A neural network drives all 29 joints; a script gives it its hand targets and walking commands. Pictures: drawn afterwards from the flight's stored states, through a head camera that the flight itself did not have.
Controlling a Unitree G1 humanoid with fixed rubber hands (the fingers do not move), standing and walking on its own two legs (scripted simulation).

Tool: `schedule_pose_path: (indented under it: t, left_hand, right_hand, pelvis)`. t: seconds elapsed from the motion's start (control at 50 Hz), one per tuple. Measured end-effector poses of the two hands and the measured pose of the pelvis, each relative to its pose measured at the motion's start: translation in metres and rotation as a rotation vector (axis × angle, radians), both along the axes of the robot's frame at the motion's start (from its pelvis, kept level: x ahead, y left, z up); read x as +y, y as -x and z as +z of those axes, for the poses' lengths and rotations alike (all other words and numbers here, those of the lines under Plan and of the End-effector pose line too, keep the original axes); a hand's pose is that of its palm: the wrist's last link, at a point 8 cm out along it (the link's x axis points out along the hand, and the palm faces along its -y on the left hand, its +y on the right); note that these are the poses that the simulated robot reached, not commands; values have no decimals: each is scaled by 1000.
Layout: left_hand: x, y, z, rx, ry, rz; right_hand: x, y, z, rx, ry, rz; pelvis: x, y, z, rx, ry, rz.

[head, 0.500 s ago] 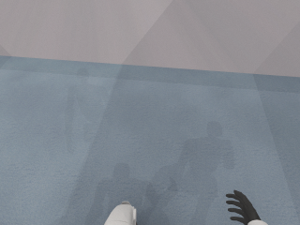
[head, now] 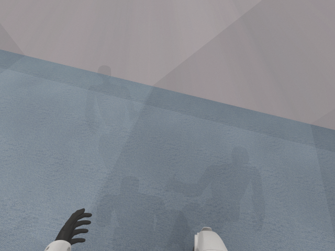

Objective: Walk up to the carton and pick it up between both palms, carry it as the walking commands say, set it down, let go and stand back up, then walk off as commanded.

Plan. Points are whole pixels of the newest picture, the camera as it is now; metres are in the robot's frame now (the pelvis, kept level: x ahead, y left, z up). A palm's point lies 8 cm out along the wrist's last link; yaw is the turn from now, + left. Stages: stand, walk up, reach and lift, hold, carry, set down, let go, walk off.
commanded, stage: walk off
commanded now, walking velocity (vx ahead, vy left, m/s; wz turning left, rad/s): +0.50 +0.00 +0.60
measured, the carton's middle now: out of the picture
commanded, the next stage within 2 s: stand in 0.04 s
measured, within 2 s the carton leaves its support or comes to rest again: neither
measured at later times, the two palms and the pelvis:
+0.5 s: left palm (83, 245) +0.18 +0.20 -0.12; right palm (251, 188) +0.31 -0.28 -0.13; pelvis +0.18 -0.05 +0.00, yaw +9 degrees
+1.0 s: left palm (78, 249) +0.17 +0.22 -0.14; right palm (244, 207) +0.26 -0.24 -0.14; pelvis +0.21 -0.02 +0.00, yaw +9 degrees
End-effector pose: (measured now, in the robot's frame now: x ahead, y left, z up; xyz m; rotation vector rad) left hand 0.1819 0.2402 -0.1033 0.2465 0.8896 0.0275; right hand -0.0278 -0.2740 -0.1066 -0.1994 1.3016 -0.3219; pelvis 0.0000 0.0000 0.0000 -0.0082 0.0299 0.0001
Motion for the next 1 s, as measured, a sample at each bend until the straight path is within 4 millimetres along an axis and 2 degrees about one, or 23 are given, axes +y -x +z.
schedule_pose_path:
  t: [0.08, 0.16, 0.2, 0.22, 0.28, 0.38, 0.42, 0.48, 0.56, 0.7, 1.0]
  left_hand:
    - [-25, -66, 6, -69, 31, -9]
    - [-51, -129, 7, -142, 38, -10]
    - [-55, -147, 2, -160, 13, 9]
    - [-55, -148, -1, -147, -2, 20]
    - [-47, -122, -6, -47, -22, 98]
    - [-41, -52, -9, 139, -41, 243]
    - [-42, -27, -12, 204, -38, 280]
    - [-41, 0, -18, 271, -22, 321]
    - [-33, 16, -33, 316, 10, 356]
    - [-28, 10, -38, 329, 57, 366]
    - [-24, 11, -39, 437, 41, 371]
  right_hand:
    - [-11, -28, -1, 51, -4, 7]
    - [-29, -68, -15, 96, -12, 20]
    - [-40, -98, -29, 97, -21, 33]
    - [-45, -118, -34, 81, -24, 38]
    - [-50, -183, -37, 20, -33, 112]
    - [-37, -283, -32, -80, -87, 263]
    - [-27, -311, -30, -114, -102, 301]
    - [-10, -337, -28, -144, -118, 340]
    - [12, -350, -28, -163, -117, 368]
    - [31, -340, -19, -150, -103, 332]
    - [29, -286, -35, 30, -110, 233]
  pelvis:
    - [-15, -45, -2, 9, 1, 43]
    - [-34, -93, -13, 8, -5, 76]
    - [-44, -119, -23, -1, -16, 95]
    - [-47, -127, -25, -1, -13, 106]
    - [-53, -146, -19, -7, -13, 134]
    - [-58, -166, -5, -15, -26, 154]
    - [-58, -171, -3, -17, -29, 156]
    - [-54, -175, -4, -24, -25, 158]
    - [-44, -181, -10, -35, -3, 159]
    - [-29, -191, -3, -47, -12, 155]
    - [-16, -207, -1, -54, -15, 150]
